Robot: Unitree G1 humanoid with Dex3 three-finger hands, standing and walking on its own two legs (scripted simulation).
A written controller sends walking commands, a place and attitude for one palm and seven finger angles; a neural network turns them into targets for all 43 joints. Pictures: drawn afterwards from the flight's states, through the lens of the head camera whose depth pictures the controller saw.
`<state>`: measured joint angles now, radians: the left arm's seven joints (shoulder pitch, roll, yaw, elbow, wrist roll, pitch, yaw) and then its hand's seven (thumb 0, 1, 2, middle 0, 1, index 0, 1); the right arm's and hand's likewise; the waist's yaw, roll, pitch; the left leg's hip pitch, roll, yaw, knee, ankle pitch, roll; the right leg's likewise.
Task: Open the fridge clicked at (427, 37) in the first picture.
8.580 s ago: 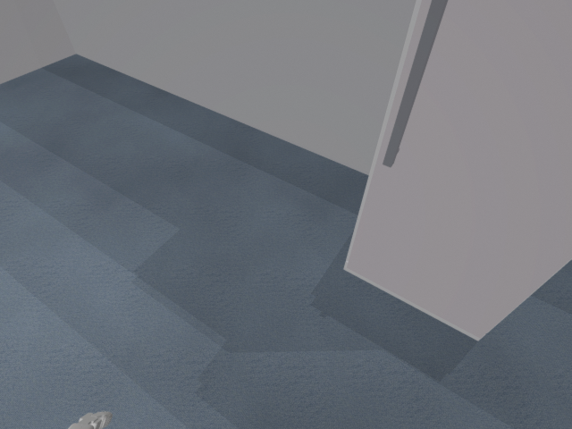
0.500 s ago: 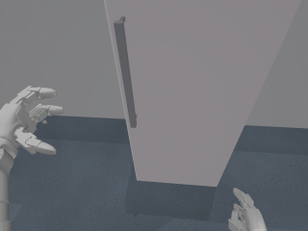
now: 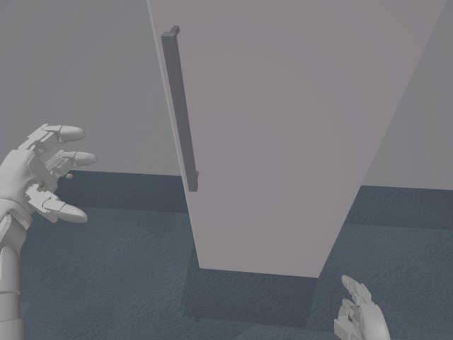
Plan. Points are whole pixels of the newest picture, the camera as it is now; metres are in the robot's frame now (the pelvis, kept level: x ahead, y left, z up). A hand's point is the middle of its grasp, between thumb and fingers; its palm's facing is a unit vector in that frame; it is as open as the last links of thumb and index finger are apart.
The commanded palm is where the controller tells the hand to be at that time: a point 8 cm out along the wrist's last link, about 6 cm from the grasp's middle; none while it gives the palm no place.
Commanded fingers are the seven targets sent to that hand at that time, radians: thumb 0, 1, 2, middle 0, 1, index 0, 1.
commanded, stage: move the hooked fingers beside the handle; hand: left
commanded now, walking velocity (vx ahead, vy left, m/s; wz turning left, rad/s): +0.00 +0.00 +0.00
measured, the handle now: (186, 123) +0.54 +0.17 +0.12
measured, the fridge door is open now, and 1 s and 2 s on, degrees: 0 0 0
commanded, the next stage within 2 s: none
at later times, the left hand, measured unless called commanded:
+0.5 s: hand (106, 150) +0.35 +0.25 +0.19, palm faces +0.07 -1.00 -0.01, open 14.0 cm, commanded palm +0.32 +0.30 +0.19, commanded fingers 0.00 -0.50 0.30 -0.30 -1.20 -0.30 -1.20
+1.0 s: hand (125, 133) +0.40 +0.24 +0.19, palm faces +0.04 -1.00 +0.02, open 14.0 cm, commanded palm +0.38 +0.29 +0.19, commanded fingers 0.00 -0.50 0.30 -0.30 -1.20 -0.30 -1.20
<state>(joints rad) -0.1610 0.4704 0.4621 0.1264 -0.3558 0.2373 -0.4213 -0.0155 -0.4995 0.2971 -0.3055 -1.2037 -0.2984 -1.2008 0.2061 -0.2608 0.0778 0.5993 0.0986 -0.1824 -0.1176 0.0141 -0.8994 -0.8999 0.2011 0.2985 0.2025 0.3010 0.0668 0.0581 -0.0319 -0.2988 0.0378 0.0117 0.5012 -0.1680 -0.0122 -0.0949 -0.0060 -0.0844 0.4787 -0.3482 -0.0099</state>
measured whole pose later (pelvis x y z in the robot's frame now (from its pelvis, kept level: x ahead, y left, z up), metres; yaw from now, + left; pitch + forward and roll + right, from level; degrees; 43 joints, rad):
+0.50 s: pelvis +0.00 +0.00 +0.00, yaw -1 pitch -1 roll -1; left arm -0.39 0.45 0.39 0.37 -0.27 0.20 -0.32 -0.02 -0.50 0.30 -0.30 -1.20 -0.30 -1.20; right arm 0.23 -0.26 0.07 0.63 0.09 -0.13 -0.12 0.01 -0.90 -0.90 0.20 0.30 0.20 0.30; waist 0.02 0.05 -0.03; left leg -0.32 0.05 0.03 0.49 -0.16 -0.01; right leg -0.13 0.00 -0.07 0.48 -0.34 -0.01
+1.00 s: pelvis +0.00 +0.01 +0.00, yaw -2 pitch +2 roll -1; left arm -0.61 0.47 0.36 0.65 -0.23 0.12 -0.30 -0.02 -0.50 0.30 -0.30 -1.20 -0.30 -1.20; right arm 0.28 -0.27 0.04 0.65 0.08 -0.09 -0.11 0.01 -0.90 -0.90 0.20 0.30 0.20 0.30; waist -0.02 0.04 -0.04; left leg -0.39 0.05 0.03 0.53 -0.17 0.00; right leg -0.19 0.00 -0.06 0.51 -0.34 0.00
